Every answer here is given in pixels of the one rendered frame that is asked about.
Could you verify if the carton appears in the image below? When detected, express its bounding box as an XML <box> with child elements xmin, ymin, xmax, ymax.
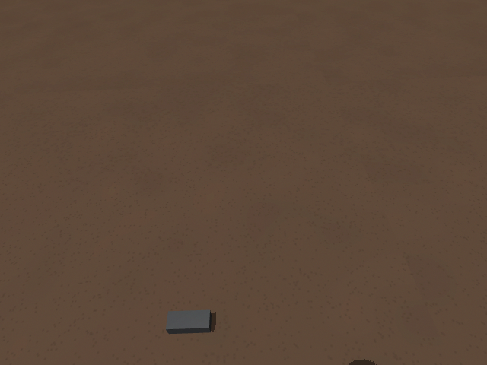
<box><xmin>166</xmin><ymin>310</ymin><xmax>212</xmax><ymax>334</ymax></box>

